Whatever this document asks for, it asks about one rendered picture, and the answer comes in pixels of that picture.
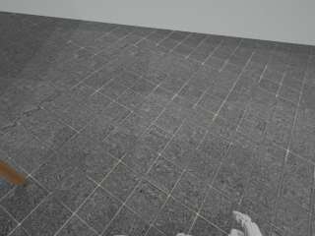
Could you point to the table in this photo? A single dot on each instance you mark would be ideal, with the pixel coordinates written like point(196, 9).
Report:
point(11, 174)

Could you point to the robot right hand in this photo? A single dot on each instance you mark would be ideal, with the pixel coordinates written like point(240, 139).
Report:
point(249, 228)

